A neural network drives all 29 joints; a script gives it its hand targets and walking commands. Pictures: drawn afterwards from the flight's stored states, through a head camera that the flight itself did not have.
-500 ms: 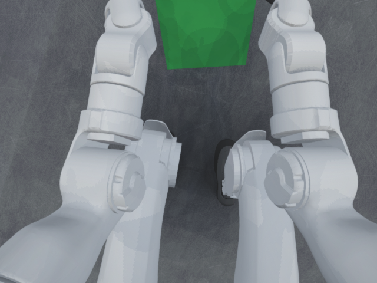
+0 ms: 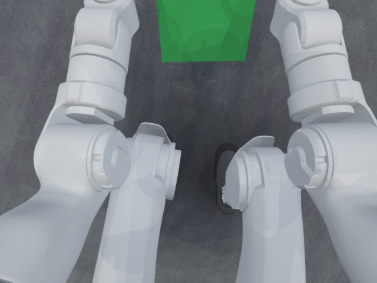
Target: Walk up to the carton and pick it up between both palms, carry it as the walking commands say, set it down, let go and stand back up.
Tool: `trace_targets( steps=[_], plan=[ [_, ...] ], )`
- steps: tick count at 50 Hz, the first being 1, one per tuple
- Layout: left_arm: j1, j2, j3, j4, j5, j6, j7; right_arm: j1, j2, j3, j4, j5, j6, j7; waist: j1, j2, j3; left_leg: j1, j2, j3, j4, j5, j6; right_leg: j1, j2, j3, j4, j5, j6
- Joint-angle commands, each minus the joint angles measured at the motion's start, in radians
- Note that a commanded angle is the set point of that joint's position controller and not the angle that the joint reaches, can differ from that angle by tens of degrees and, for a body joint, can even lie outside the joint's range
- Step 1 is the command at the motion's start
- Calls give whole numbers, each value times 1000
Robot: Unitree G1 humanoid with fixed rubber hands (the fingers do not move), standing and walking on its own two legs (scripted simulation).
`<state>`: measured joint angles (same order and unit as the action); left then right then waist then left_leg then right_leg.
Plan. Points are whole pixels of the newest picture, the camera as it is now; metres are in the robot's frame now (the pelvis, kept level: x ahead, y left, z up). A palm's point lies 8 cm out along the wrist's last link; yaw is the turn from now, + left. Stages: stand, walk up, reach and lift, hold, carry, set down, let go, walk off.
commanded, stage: set down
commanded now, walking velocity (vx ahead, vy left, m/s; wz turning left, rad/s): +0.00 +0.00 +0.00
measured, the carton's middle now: out of the picture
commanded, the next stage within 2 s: none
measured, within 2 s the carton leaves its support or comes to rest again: neither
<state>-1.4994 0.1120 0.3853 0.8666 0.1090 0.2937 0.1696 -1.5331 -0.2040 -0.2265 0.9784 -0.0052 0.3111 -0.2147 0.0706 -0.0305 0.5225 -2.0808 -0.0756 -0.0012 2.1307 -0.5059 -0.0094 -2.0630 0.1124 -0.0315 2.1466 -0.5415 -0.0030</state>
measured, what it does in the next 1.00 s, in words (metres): shifts its weight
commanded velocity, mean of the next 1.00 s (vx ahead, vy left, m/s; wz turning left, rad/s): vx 0.00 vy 0.00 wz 0.00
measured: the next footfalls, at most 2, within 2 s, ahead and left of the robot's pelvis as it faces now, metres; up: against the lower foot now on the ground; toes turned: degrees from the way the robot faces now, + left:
none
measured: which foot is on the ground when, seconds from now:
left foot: down 0.00-1.00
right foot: down 0.00-1.00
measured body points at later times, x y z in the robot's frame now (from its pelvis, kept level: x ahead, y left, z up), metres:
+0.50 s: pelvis +0.08 +0.00 -0.02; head +0.46 +0.01 +0.20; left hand +0.64 +0.18 -0.19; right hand +0.66 -0.08 -0.20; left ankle +0.15 +0.11 -0.35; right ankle +0.14 -0.10 -0.35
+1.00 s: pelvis +0.07 +0.00 -0.02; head +0.45 +0.01 +0.22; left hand +0.62 +0.18 -0.18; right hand +0.64 -0.08 -0.18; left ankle +0.15 +0.12 -0.35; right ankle +0.14 -0.10 -0.35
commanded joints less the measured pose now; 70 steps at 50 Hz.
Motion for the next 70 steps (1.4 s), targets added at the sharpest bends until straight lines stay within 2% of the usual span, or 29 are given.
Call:
trace_targets(
  steps=[1,7,8,10,11,13,16,19,22,25,29,34,38,43,52,57,61,69,70],
  plan=[
    [-614,-912,-301,73,-47,17,-317,-833,930,280,-134,105,-70,320,77,21,-1378,611,-56,22,-179,4,39,378,48,15,-184,-63,-28],
    [-424,-913,-178,202,41,53,-382,-639,943,210,18,48,-30,364,88,-14,-1106,432,-49,31,-146,4,55,268,54,20,-164,-79,-26],
    [-393,-912,-167,209,49,55,-395,-604,945,207,36,42,-26,369,101,-26,-1076,404,-47,35,-138,21,57,264,55,26,-162,-66,-23],
    [-322,-909,-154,213,53,54,-417,-533,957,214,44,35,-25,372,104,-61,-1043,370,-47,28,-114,85,64,275,57,31,-143,7,-17],
    [-288,-907,-149,224,56,55,-425,-493,965,216,50,27,-25,373,91,-74,-1029,364,-48,22,-103,110,65,274,58,31,-137,40,-18],
    [-234,-905,-165,210,50,44,-436,-437,981,241,14,28,-34,375,96,-93,-1025,352,-51,19,-75,203,66,305,63,41,-119,151,-10],
    [-127,-918,-217,184,32,26,-437,-316,1005,284,-16,47,-55,370,107,-76,-1085,362,-59,11,-48,359,63,356,72,48,-81,331,3],
    [-14,-941,-260,169,18,9,-430,-198,1038,327,-25,55,-74,363,108,-51,-1152,406,-69,8,-40,472,55,355,77,42,-59,418,11],
    [73,-958,-289,174,2,-10,-417,-115,1048,362,-32,46,-88,354,87,-54,-1188,446,-76,-4,-36,555,42,332,73,34,-50,460,18],
    [123,-954,-311,180,-10,-26,-402,-48,1039,372,-31,10,-94,339,63,-73,-1184,447,-81,-17,-43,586,29,305,66,29,-55,474,19],
    [135,-916,-333,167,-4,-48,-385,28,1032,358,-14,-34,-103,322,56,-71,-1148,432,-87,-23,-63,576,9,256,65,25,-70,472,17],
    [141,-844,-299,184,28,-61,-368,35,992,334,9,-68,-107,306,81,-73,-1082,371,-89,-15,-77,477,1,206,66,36,-90,399,16],
    [154,-791,-256,204,62,-59,-364,48,950,294,45,-99,-100,298,82,-71,-1052,338,-83,-7,-82,421,1,215,67,48,-108,366,17],
    [90,-735,-204,197,100,-45,-359,-10,896,244,77,-123,-86,298,99,-39,-1015,304,-73,4,-91,321,4,221,68,65,-119,288,10],
    [23,-698,-106,228,138,-19,-372,-87,852,164,133,-165,-64,312,87,-77,-928,245,-63,12,-89,210,20,236,58,78,-121,219,5],
    [0,-688,-83,228,157,-13,-374,-111,848,136,148,-169,-59,326,105,-62,-900,257,-60,16,-86,205,24,211,60,78,-114,203,0],
    [9,-698,-80,235,159,-11,-375,-114,844,130,153,-166,-60,339,107,-58,-885,283,-61,10,-83,227,28,185,59,72,-101,206,-3],
    [26,-719,-86,243,151,-17,-374,-82,838,117,175,-165,-68,354,90,-52,-855,323,-64,-5,-77,282,31,136,55,61,-84,223,-7],
    [26,-714,-87,243,154,-18,-373,-86,840,118,174,-161,-69,357,99,-47,-846,329,-64,-6,-78,290,32,122,55,61,-82,223,-8]
  ],
)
